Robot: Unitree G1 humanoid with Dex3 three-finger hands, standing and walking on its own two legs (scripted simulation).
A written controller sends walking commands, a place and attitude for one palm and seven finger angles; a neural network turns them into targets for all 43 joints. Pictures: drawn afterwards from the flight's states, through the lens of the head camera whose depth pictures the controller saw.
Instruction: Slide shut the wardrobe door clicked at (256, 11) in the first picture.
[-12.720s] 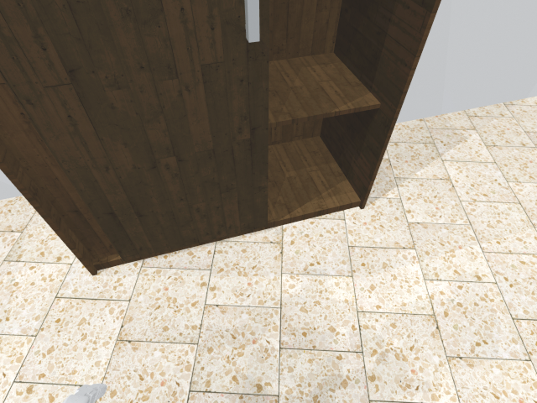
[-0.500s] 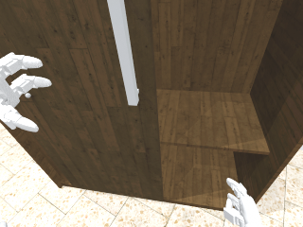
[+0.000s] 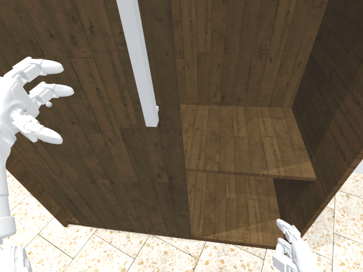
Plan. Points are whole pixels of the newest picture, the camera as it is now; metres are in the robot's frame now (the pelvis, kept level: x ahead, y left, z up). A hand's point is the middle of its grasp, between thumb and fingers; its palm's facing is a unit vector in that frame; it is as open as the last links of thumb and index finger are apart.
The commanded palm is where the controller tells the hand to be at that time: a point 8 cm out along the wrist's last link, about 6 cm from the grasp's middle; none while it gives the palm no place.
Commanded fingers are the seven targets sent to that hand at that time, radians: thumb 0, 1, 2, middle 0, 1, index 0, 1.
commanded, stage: move the hooked fingers beside the handle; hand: left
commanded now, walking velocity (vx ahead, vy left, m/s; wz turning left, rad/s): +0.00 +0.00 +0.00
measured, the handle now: (144, 65) +0.45 +0.11 +0.27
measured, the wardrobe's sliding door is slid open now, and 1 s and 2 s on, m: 0.48 0.48 0.48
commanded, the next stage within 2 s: none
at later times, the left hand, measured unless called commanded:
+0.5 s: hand (79, 91) +0.37 +0.23 +0.26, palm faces -0.01 -1.00 -0.08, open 14.0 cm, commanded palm +0.34 +0.27 +0.26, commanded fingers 0.00 -0.50 0.30 -0.30 -1.20 -0.30 -1.20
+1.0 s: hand (100, 81) +0.41 +0.20 +0.26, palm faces -0.01 -1.00 -0.04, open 14.0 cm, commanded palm +0.38 +0.24 +0.26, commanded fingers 0.00 -0.50 0.30 -0.30 -1.20 -0.30 -1.20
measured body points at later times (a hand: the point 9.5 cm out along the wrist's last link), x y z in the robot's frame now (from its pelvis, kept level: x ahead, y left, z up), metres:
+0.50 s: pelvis +0.01 +0.01 +0.00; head -0.01 -0.02 +0.45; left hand +0.36 +0.28 +0.27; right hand +0.20 -0.22 -0.08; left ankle +0.01 +0.10 -0.74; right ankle -0.01 -0.08 -0.74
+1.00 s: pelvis +0.02 +0.01 +0.00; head +0.00 -0.02 +0.45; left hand +0.40 +0.25 +0.26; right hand +0.19 -0.24 -0.09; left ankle +0.01 +0.10 -0.74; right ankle -0.01 -0.08 -0.74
